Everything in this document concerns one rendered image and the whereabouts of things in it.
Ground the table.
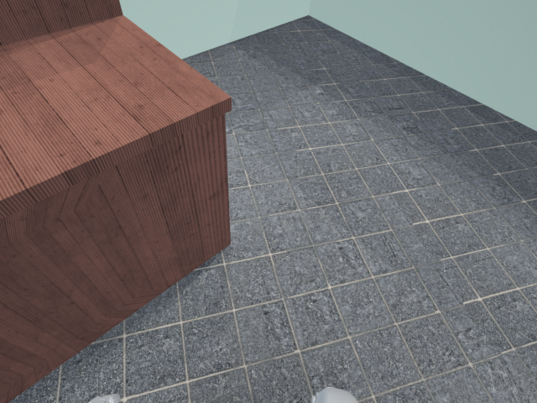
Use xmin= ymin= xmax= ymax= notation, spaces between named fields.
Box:
xmin=0 ymin=0 xmax=232 ymax=403

